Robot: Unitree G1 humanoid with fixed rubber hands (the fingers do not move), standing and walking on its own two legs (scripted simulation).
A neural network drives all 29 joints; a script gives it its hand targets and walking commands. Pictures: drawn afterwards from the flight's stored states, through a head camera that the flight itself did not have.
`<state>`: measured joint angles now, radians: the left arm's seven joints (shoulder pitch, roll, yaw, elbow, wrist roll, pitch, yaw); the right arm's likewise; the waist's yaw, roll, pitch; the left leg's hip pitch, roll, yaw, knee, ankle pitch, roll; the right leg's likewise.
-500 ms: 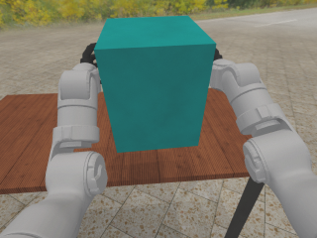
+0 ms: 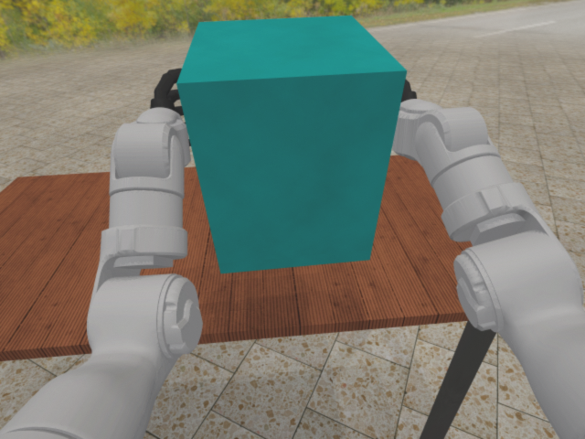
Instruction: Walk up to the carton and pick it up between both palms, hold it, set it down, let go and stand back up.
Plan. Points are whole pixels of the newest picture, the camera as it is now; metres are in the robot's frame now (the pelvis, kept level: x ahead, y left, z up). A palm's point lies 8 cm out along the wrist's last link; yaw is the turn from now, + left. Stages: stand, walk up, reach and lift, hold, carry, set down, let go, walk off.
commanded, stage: hold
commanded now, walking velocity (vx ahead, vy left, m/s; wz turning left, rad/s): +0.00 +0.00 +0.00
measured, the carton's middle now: (286, 144) +0.38 +0.00 +0.29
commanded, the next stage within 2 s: none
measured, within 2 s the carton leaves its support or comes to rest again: neither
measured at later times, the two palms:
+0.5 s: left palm (161, 133) +0.37 +0.15 +0.32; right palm (396, 119) +0.37 -0.14 +0.32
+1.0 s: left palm (161, 129) +0.37 +0.15 +0.32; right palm (395, 120) +0.37 -0.14 +0.32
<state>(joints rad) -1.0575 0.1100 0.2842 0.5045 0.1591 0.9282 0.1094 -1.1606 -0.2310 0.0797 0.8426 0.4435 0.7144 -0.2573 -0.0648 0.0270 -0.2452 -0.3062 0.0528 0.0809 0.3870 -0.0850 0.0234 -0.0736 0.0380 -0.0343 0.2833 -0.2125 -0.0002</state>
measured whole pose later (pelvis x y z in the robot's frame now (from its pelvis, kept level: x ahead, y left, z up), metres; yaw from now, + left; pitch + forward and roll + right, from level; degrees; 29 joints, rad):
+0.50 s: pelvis +0.00 +0.00 +0.00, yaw +0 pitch +0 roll -2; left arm -1.05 0.12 0.27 0.52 0.15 0.93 0.11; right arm -1.17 -0.23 0.07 0.86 0.44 0.72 -0.26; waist -0.07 0.01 -0.25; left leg -0.32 0.05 0.07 0.40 -0.09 0.02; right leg -0.08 0.04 -0.04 0.29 -0.22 0.00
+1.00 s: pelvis +0.00 +0.00 +0.00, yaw +0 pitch +0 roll -2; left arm -1.08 0.13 0.27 0.56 0.14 0.92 0.12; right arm -1.19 -0.23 0.07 0.90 0.44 0.71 -0.25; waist -0.05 0.02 -0.25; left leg -0.32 0.05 0.07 0.40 -0.09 0.02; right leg -0.08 0.04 -0.04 0.29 -0.21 0.00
